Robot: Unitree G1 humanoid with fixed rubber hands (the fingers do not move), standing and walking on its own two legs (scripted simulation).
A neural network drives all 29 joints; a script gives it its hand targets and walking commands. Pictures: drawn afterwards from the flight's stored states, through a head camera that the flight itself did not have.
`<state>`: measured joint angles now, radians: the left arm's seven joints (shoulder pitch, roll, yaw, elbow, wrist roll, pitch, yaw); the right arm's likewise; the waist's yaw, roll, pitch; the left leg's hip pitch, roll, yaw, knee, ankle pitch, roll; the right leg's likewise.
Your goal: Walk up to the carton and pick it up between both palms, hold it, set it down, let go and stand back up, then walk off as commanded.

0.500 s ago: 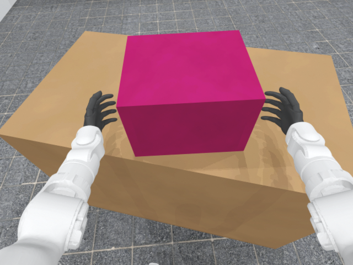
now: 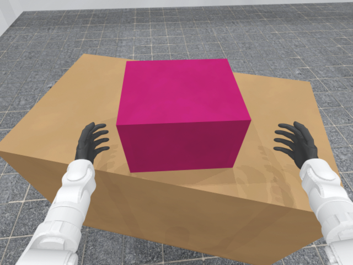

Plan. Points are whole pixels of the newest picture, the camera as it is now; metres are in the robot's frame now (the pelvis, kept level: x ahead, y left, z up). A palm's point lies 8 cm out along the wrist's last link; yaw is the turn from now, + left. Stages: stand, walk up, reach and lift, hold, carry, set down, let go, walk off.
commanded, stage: set down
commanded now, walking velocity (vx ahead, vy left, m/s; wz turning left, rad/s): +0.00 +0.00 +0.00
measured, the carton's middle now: (179, 114) +0.53 +0.07 +0.03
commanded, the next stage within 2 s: none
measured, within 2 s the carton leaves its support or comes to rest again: neither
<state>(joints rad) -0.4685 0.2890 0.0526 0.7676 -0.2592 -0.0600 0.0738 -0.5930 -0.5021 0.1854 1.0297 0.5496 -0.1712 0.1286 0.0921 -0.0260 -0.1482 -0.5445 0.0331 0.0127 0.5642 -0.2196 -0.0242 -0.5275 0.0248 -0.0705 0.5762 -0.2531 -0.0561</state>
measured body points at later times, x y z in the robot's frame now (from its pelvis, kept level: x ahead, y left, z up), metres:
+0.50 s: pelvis +0.01 +0.01 +0.02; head +0.00 +0.00 +0.47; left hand +0.28 +0.27 +0.06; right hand +0.33 -0.24 +0.05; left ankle +0.03 +0.14 -0.73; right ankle +0.01 -0.08 -0.73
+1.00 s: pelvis +0.01 +0.02 +0.02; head -0.01 +0.01 +0.47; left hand +0.25 +0.26 +0.06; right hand +0.26 -0.25 +0.04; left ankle +0.03 +0.14 -0.73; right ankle +0.01 -0.08 -0.73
